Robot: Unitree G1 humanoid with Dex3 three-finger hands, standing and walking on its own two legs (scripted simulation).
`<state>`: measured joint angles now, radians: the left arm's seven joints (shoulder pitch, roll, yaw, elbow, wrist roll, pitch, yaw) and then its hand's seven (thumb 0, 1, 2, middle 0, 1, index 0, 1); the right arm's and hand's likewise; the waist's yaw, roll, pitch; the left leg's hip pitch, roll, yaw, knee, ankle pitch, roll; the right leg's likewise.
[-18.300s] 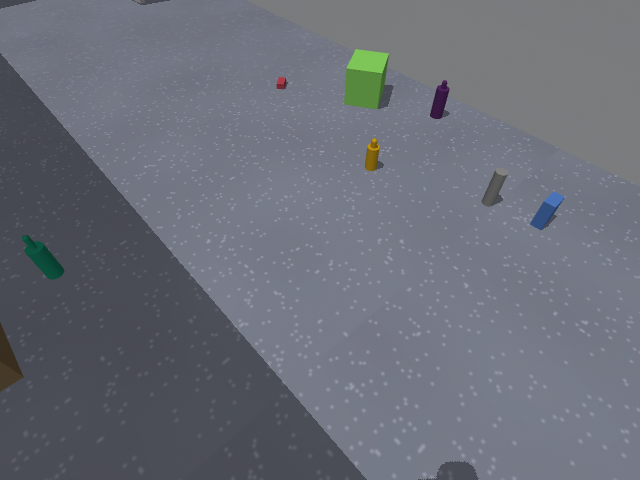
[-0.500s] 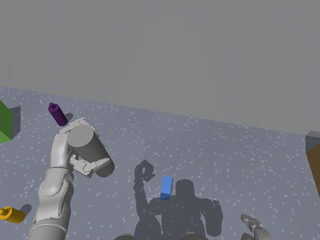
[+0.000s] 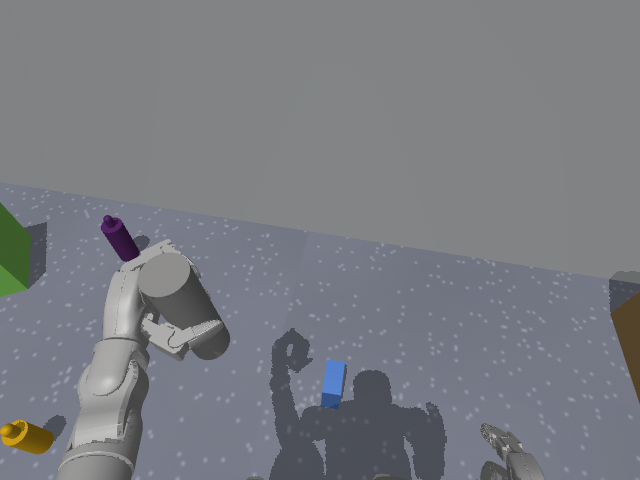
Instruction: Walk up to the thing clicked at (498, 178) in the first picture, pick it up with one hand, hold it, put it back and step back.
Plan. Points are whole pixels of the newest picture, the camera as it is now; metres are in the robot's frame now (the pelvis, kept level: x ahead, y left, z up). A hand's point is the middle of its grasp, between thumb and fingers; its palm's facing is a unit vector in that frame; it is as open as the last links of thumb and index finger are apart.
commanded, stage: hold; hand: left
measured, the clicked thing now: (191, 313) +0.31 +0.16 +0.04
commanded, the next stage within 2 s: crouch in 1.80 s
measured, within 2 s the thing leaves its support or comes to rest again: neither
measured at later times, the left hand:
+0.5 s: hand (184, 298) +0.32 +0.17 +0.05, palm faces +0.01 -1.00 -0.02, open 9.0 cm
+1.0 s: hand (182, 294) +0.33 +0.17 +0.05, palm faces +0.02 -1.00 -0.01, open 9.0 cm
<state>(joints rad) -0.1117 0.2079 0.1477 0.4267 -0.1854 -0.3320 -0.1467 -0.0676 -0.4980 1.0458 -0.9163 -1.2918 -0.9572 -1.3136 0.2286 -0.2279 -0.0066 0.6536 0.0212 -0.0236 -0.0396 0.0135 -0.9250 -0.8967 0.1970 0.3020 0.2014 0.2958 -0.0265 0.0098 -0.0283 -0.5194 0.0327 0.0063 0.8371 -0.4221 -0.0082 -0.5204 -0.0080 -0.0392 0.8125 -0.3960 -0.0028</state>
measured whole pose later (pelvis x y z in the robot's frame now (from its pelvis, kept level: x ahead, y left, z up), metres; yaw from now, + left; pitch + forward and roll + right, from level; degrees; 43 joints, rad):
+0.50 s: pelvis -0.01 +0.00 +0.00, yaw +0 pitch +5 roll -1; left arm -0.14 0.21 0.15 0.45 -0.18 -0.36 -0.15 -0.07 -0.49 1.04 -0.91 -1.29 -0.96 -1.31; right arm 0.23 -0.23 -0.01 0.66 0.02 -0.04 -0.03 0.01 -0.92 -0.90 0.20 0.30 0.20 0.30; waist -0.03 0.01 -0.01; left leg -0.51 0.03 0.01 0.83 -0.41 0.00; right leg -0.51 -0.01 -0.04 0.80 -0.38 0.00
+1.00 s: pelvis +0.00 +0.00 +0.00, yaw +0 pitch +5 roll -1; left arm -0.14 0.21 0.15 0.45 -0.18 -0.36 -0.15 -0.07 -0.49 1.04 -0.91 -1.30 -0.95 -1.32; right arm 0.23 -0.23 -0.01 0.67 0.02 -0.04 -0.03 0.01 -0.92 -0.90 0.20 0.30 0.20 0.30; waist -0.03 0.01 -0.02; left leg -0.50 0.03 0.01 0.82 -0.41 0.00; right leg -0.50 -0.01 -0.04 0.79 -0.38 0.00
